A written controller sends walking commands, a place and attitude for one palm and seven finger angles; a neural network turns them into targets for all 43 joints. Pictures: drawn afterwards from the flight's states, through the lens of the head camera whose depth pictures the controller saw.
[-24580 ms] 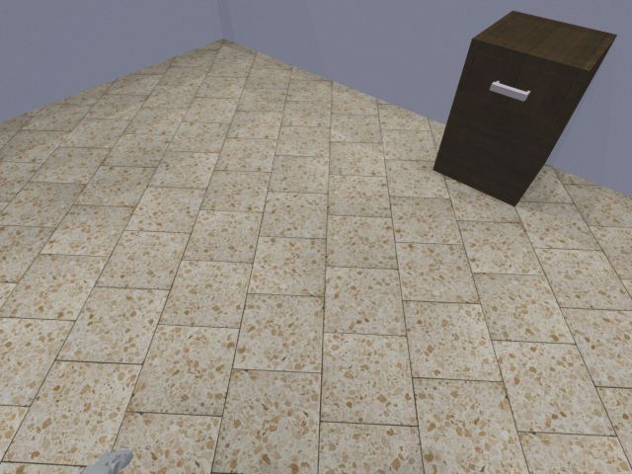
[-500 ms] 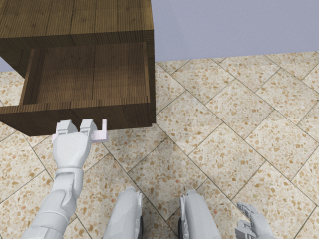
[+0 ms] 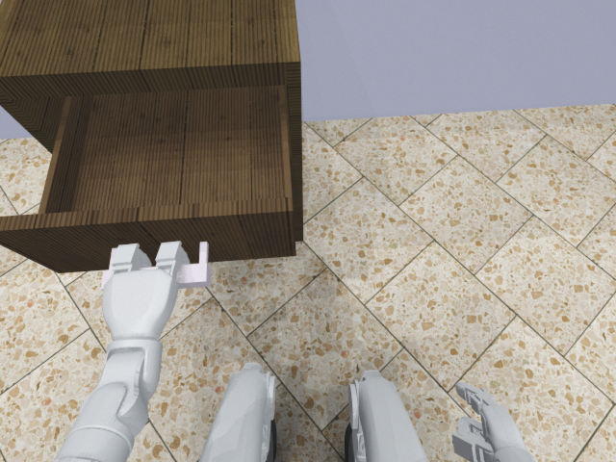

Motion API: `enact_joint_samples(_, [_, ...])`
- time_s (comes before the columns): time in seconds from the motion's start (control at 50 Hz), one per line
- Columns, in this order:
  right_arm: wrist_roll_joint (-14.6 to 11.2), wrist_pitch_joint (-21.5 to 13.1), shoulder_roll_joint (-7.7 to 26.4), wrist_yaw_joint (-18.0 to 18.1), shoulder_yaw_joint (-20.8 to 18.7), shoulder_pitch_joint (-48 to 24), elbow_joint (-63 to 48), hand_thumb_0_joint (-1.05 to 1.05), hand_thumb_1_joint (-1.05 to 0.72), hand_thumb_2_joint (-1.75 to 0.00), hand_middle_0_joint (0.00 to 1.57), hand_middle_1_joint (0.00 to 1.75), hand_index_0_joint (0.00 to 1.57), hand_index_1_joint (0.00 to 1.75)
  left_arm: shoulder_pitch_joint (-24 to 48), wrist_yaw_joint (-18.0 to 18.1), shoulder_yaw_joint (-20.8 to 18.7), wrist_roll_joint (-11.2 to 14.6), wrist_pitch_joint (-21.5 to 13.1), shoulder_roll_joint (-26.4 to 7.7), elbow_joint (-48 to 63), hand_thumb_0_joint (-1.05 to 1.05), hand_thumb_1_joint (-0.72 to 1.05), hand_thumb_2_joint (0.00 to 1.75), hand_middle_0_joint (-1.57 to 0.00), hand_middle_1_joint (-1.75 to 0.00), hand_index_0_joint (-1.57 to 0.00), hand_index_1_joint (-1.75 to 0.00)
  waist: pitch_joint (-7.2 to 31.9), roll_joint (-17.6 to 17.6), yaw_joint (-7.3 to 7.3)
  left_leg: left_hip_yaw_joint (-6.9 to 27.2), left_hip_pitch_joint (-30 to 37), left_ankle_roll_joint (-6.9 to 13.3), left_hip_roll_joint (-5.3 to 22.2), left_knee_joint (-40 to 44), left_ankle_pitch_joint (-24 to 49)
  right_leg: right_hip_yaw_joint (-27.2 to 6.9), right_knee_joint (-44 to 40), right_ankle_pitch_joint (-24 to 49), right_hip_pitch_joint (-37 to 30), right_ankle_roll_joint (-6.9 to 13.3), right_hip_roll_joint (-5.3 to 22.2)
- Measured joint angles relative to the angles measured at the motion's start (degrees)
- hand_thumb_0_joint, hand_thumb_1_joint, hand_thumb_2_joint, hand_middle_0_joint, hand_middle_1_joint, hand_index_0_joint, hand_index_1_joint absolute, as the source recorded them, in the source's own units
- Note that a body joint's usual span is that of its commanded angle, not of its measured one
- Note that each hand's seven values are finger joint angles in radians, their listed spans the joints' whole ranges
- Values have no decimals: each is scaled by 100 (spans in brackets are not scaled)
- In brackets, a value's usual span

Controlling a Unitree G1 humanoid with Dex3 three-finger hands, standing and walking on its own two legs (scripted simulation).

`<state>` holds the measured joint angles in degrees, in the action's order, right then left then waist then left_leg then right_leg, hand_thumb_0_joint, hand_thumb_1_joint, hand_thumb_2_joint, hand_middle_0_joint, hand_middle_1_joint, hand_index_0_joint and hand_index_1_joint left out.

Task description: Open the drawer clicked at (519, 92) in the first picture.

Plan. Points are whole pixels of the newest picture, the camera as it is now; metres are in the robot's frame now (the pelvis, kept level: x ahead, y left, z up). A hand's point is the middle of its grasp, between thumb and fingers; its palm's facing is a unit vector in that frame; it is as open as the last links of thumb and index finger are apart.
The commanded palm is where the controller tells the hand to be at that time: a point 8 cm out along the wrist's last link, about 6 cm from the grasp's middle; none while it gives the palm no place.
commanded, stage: pull the drawer open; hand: left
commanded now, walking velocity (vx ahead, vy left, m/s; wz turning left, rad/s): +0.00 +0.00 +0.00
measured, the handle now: (159, 264) +0.37 +0.24 -0.07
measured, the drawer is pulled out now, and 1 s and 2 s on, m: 0.21 0.23 0.27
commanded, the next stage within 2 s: none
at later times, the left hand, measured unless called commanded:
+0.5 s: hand (159, 313) +0.30 +0.23 -0.09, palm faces -0.06 -0.07 -1.00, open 6.0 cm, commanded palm +0.27 +0.23 -0.05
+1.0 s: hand (158, 323) +0.29 +0.23 -0.09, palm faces -0.06 -0.07 -1.00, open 6.0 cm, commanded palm +0.25 +0.23 -0.05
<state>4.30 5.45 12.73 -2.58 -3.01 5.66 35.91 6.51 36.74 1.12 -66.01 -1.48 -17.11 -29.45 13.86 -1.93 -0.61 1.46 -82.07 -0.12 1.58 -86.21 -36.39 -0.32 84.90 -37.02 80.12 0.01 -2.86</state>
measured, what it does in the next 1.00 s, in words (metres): stands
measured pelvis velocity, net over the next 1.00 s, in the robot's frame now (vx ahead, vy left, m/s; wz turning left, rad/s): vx -0.01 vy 0.00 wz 0.00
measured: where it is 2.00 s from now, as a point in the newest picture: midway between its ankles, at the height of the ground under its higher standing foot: outside the picture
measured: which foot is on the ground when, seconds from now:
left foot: down 0.00-1.00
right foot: down 0.00-1.00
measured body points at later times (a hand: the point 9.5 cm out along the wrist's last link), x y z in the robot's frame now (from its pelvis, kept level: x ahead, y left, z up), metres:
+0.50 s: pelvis +0.00 +0.00 +0.00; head +0.15 +0.00 +0.42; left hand +0.30 +0.23 -0.04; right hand +0.17 -0.24 -0.14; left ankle +0.02 +0.12 -0.57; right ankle +0.02 -0.12 -0.57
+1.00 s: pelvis -0.01 +0.00 +0.00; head +0.15 +0.00 +0.42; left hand +0.29 +0.23 -0.04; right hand +0.17 -0.24 -0.14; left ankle +0.02 +0.12 -0.57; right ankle +0.02 -0.12 -0.57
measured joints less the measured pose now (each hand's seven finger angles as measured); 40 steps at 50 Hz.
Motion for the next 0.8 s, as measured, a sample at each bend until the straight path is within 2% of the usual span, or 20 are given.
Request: enact_joint_samples(0.8, [-12, -31, -3, 28, -3, -98, -39, 0, -91, -90, 20, 30, 20, 30, -377, 21, -53, -1, -105, 12, 340, 3, 67, 75, -28, -135, -38, -135, 4, 13, 41, -9, -75, -27, 21, -136, -20, -10, 167, -19, 106, 26, -26])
